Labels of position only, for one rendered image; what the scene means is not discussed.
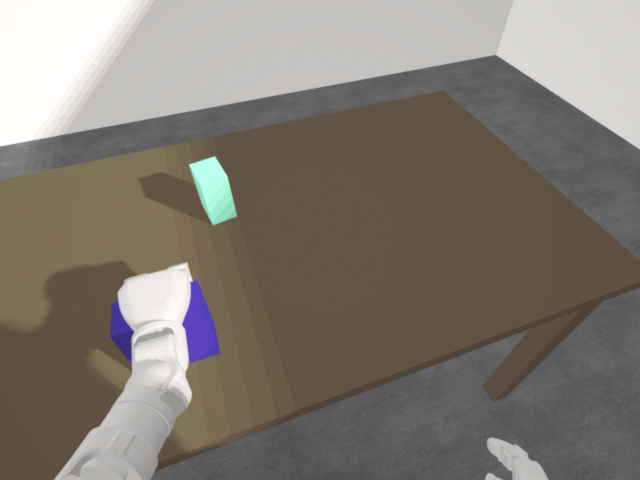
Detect robot left forearm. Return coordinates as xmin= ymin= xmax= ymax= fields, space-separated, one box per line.
xmin=54 ymin=320 xmax=192 ymax=480

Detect right robot hand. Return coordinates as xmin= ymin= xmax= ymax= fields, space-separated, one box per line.
xmin=485 ymin=438 xmax=549 ymax=480

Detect table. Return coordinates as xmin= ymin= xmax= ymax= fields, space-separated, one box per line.
xmin=0 ymin=90 xmax=640 ymax=480

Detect sponge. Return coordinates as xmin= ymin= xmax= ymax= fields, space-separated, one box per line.
xmin=110 ymin=280 xmax=220 ymax=365

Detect left robot hand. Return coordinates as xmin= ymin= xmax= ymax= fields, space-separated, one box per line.
xmin=118 ymin=262 xmax=193 ymax=332

